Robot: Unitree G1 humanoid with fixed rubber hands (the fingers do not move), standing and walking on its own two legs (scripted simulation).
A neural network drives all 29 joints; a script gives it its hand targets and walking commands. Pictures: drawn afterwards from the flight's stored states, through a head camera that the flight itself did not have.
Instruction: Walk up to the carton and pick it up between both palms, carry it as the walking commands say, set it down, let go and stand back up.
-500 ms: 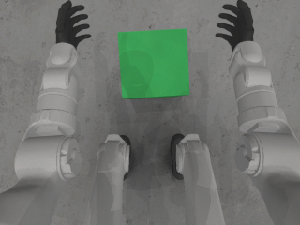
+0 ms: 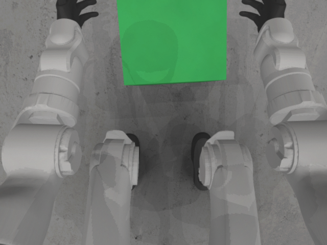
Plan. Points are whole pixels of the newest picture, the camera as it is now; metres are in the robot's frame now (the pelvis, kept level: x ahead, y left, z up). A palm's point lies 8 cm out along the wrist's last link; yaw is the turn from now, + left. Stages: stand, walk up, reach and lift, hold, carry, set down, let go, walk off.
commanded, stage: reach and lift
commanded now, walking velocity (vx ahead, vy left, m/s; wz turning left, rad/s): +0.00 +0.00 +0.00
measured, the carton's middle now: (170, 43) +0.52 -0.01 -0.29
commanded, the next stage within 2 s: none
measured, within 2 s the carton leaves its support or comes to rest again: leaves its support in 1.68 s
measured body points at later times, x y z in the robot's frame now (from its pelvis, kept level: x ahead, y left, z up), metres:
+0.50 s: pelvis +0.00 +0.00 -0.05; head +0.37 -0.01 +0.20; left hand +0.54 +0.18 -0.23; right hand +0.55 -0.19 -0.23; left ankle +0.11 +0.13 -0.38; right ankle +0.11 -0.13 -0.38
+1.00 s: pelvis -0.01 +0.00 -0.04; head +0.37 +0.00 +0.20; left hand +0.55 +0.15 -0.23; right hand +0.55 -0.16 -0.23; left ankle +0.11 +0.13 -0.38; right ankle +0.11 -0.13 -0.38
